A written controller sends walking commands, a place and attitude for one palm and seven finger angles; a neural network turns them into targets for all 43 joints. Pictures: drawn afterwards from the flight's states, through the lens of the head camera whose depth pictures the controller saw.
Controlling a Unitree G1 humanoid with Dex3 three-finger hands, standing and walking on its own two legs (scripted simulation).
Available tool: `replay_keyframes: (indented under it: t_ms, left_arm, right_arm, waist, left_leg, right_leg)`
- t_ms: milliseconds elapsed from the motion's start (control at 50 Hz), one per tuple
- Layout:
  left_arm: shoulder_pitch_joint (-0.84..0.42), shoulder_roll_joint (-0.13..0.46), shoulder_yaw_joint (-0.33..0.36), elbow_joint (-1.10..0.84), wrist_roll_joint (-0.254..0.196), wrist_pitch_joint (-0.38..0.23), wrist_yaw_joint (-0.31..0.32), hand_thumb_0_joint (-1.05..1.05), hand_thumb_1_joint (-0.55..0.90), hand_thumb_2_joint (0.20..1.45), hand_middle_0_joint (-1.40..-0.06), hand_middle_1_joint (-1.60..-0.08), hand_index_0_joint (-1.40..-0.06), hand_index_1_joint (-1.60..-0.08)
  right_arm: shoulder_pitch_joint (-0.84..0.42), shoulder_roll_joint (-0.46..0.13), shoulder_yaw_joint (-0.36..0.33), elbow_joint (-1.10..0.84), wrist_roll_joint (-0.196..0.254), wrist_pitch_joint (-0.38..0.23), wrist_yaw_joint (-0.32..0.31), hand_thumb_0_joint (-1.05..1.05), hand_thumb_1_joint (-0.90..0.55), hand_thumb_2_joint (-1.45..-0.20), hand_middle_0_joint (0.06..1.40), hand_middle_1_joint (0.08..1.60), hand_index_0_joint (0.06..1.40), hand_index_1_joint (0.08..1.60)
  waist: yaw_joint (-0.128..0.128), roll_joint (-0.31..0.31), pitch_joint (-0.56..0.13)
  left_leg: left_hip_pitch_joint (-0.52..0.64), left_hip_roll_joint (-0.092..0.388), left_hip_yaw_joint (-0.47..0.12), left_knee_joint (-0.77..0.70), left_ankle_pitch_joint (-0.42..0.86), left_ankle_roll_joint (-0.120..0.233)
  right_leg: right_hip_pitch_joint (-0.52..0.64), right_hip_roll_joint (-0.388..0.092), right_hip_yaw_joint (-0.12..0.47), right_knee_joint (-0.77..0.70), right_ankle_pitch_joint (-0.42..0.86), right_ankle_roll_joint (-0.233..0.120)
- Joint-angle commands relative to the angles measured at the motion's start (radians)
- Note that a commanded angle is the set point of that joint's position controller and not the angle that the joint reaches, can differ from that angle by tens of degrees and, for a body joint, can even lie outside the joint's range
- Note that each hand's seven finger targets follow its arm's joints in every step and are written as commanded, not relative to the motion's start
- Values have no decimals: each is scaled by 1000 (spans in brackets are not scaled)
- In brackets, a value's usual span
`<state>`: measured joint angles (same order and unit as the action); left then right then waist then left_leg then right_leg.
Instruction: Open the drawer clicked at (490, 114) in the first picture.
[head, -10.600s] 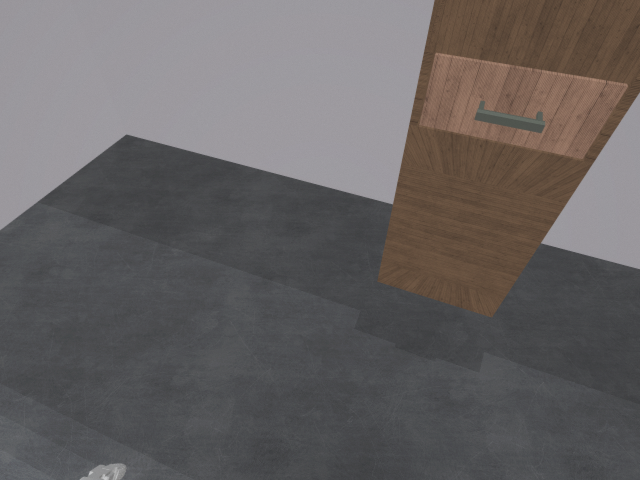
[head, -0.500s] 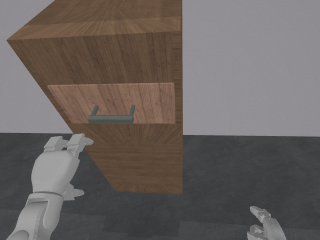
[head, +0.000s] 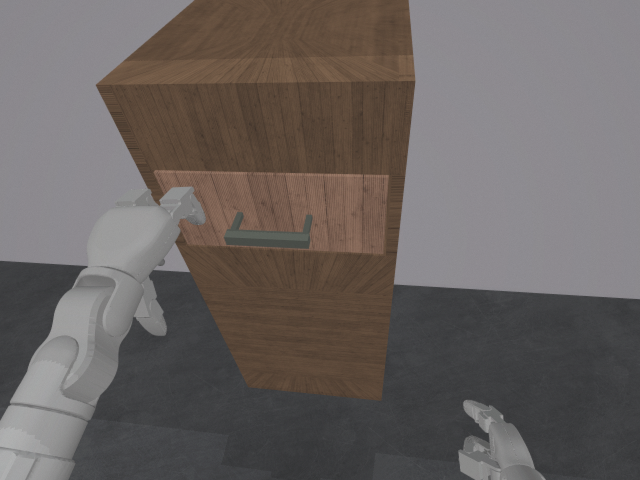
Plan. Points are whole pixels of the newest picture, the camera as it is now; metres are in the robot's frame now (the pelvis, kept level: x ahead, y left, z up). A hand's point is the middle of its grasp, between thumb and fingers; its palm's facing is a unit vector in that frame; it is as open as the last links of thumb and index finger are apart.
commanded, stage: raise the hand with hooked fingers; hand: left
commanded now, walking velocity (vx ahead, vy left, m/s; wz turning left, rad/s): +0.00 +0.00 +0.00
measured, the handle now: (270, 229) +0.49 +0.16 +0.02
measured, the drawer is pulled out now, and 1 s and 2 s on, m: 0.00 0.00 0.00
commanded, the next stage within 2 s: move the hooked fingers above the handle in 0.34 s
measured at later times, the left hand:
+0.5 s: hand (143, 267) +0.31 +0.26 +0.13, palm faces +0.09 -0.08 -0.99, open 13.8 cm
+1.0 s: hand (196, 253) +0.36 +0.22 +0.10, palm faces +0.02 -0.07 -1.00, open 13.8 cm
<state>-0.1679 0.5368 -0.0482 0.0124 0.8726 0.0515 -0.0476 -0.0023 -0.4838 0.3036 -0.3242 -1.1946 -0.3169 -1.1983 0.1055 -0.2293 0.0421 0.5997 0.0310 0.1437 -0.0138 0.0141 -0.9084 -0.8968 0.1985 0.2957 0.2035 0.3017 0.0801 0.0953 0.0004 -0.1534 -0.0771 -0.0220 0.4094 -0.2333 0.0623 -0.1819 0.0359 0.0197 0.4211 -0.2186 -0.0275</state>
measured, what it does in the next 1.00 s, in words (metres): stands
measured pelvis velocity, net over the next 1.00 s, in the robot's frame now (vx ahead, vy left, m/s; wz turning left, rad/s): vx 0.01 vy -0.01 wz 0.00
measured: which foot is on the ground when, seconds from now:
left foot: down 0.00-1.00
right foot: down 0.00-1.00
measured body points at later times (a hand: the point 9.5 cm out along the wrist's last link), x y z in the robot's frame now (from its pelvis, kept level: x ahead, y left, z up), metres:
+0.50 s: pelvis +0.00 +0.02 +0.00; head +0.02 -0.02 +0.45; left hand +0.30 +0.26 +0.18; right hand +0.19 -0.20 -0.12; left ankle -0.01 +0.08 -0.74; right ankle +0.00 -0.10 -0.74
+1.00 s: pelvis +0.01 -0.01 +0.00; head +0.03 -0.05 +0.45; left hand +0.35 +0.22 +0.16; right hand +0.17 -0.25 -0.13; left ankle -0.01 +0.08 -0.74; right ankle +0.00 -0.10 -0.74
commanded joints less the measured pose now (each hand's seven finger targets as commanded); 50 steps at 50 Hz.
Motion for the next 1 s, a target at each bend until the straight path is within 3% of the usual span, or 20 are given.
replay_keyframes:
  t_ms: [0, 80, 100, 180, 200, 280, 300, 420, 440, 500, 560, 580, 600, 620, 680, 700, 740, 800, 920, 980]
  left_arm:
    - [-221, 201, 149, -156, -12, -26, -5, 0, -500, 300, -300, -1200, -300, -1200]
    - [-205, 199, 163, -212, -32, -58, 2, 0, -500, 300, -300, -1200, -300, -1200]
    - [-243, 215, 164, -235, -18, -70, 4, 0, -500, 300, -300, -1200, -300, -1200]
    - [-258, 244, 207, -264, -26, -97, 51, 0, -500, 300, -300, -1200, -300, -1200]
    - [-282, 257, 208, -271, -9, -102, 57, 0, -500, 300, -300, -1200, -300, -1200]
    - [-247, 234, 203, -239, -28, -87, 82, 0, -500, 300, -300, -1200, -300, -1200]
    - [-266, 235, 192, -240, -16, -81, 78, 0, -500, 300, -300, -1200, -300, -1200]
    - [-238, 216, 156, -235, -18, -52, 48, 0, -500, 300, -300, -1200, -300, -1200]
    - [-258, 186, 120, -229, -14, -49, 42, 0, -500, 300, -300, -1200, -300, -1200]
    - [-283, 182, 112, -191, -4, -49, 36, 0, -500, 300, -300, -1200, -300, -1200]
    - [-359, 214, 129, -141, 15, -63, 50, 0, -500, 300, -300, -1200, -300, -1200]
    - [-388, 204, 123, -146, 11, -67, 60, 0, -500, 300, -300, -1200, -300, -1200]
    - [-433, 217, 123, -165, 26, -78, 66, 0, -500, 300, -300, -1200, -300, -1200]
    - [-414, 224, 134, -147, 27, -79, 77, 0, -500, 300, -300, -1200, -300, -1200]
    - [-424, 214, 134, -102, 24, -70, 92, 0, -500, 300, -300, -1200, -300, -1200]
    - [-449, 170, 85, -89, 27, -66, 90, 0, -500, 300, -300, -1200, -300, -1200]
    - [-426, 206, 120, -48, 30, -53, 96, 0, -500, 300, -300, -1200, -300, -1200]
    - [-414, 203, 116, -8, 33, -31, 85, 0, -500, 300, -300, -1200, -300, -1200]
    - [-425, 196, 105, -46, 21, -61, 72, 0, -500, 300, -300, -1200, -300, -1200]
    - [-414, 238, 152, -42, 21, -77, 86, 0, -500, 300, -300, -1200, -300, -1200]
  right_arm:
    - [-104, -125, -53, -151, -4, -44, 10, 0, -900, -900, 200, 300, 200, 300]
    - [-101, -137, -61, -165, -6, -40, 19, 0, -900, -900, 200, 300, 200, 300]
    - [-91, -133, -61, -155, -8, -44, 23, 0, -900, -900, 200, 300, 200, 300]
    - [-84, -141, -70, -147, -7, -49, 20, 0, -900, -900, 200, 300, 200, 300]
    - [-74, -135, -71, -135, -11, -55, 24, 0, -900, -900, 200, 300, 200, 300]
    - [-76, -142, -77, -128, -4, -52, 23, 0, -900, -900, 200, 300, 200, 300]
    - [-70, -137, -76, -119, -7, -55, 28, 0, -900, -900, 200, 300, 200, 300]
    - [-79, -144, -76, -127, -5, -42, 27, 0, -900, -900, 200, 300, 200, 300]
    - [-83, -143, -75, -128, -5, -40, 25, 0, -900, -900, 200, 300, 200, 300]
    - [-77, -139, -67, -126, -5, -41, 21, 0, -900, -900, 200, 300, 200, 300]
    - [-72, -141, -66, -118, -5, -36, 8, 0, -900, -900, 200, 300, 200, 300]
    - [-77, -141, -64, -123, -3, -37, 6, 0, -900, -900, 200, 300, 200, 300]
    - [-68, -133, -64, -118, -8, -43, 8, 0, -900, -900, 200, 300, 200, 300]
    - [-67, -131, -68, -116, -9, -40, 5, 0, -900, -900, 200, 300, 200, 300]
    - [-67, -132, -66, -115, -5, -37, 5, 0, -900, -900, 200, 300, 200, 300]
    - [-62, -128, -64, -112, -6, -36, 7, 0, -900, -900, 200, 300, 200, 300]
    - [-56, -136, -67, -110, -6, -30, 4, 0, -900, -900, 200, 300, 200, 300]
    - [-60, -139, -63, -115, -2, -19, 3, 0, -900, -900, 200, 300, 200, 300]
    - [-48, -140, -73, -130, -3, -21, -5, 0, -900, -900, 200, 300, 200, 300]
    - [-38, -145, -78, -125, -6, -22, -10, 0, -900, -900, 200, 300, 200, 300]
  waist:
    - [1, -70, -210]
    - [-6, -50, -198]
    - [3, -52, -240]
    - [-2, -5, -226]
    - [13, -12, -273]
    - [-2, 12, -239]
    - [7, -16, -263]
    - [-6, -45, -240]
    - [-13, -52, -227]
    - [-15, -61, -220]
    - [-17, -67, -207]
    - [-24, -43, -217]
    - [-12, -30, -275]
    - [-11, -21, -274]
    - [-13, -32, -269]
    - [-20, -38, -270]
    - [-13, -64, -267]
    - [-14, -101, -268]
    - [-18, -83, -300]
    - [-9, -83, -319]
  left_leg:
    - [14, 54, -15, -68, 290, -43]
    - [29, 62, -35, -64, 332, -50]
    - [34, 63, -36, -67, 336, -55]
    - [50, 70, -64, -70, 335, -69]
    - [61, 68, -65, -66, 367, -74]
    - [62, 69, -64, -63, 357, -78]
    - [59, 67, -60, -64, 371, -81]
    - [49, 67, -50, -64, 384, -76]
    - [51, 66, -49, -66, 356, -74]
    - [34, 62, -41, -65, 309, -66]
    - [12, 56, -37, -69, 251, -59]
    - [20, 55, -40, -62, 242, -57]
    - [30, 49, -40, -56, 269, -60]
    - [36, 51, -39, -52, 279, -61]
    - [19, 47, -30, -42, 299, -61]
    - [13, 44, -26, -39, 304, -61]
    - [-9, 42, -14, -40, 285, -51]
    - [-42, 37, 1, -31, 287, -39]
    - [-49, 30, 6, -6, 301, -24]
    - [-62, 26, 9, 7, 318, -23]
  right_leg:
    - [114, -22, -15, -38, 167, -22]
    - [82, -13, -21, -41, 169, -25]
    - [95, -19, -24, -34, 159, -23]
    - [64, -9, -26, -36, 127, -28]
    - [84, -16, -27, -26, 140, -27]
    - [59, -9, -25, -36, 137, -28]
    - [76, -16, -28, -30, 146, -27]
    - [76, -12, -30, -36, 167, -24]
    - [57, -13, -31, -39, 149, -21]
    - [54, -12, -32, -40, 124, -24]
    - [39, -10, -29, -43, 95, -25]
    - [34, -6, -25, -43, 92, -27]
    - [60, -13, -23, -31, 105, -29]
    - [57, -10, -21, -28, 112, -30]
    - [58, -8, -17, -23, 141, -31]
    - [54, -14, -23, -18, 147, -29]
    - [70, -14, -15, -20, 159, -28]
    - [98, -21, -3, -14, 196, -23]
    - [109, -24, 11, 6, 247, -19]
    - [125, -26, 22, 17, 285, -18]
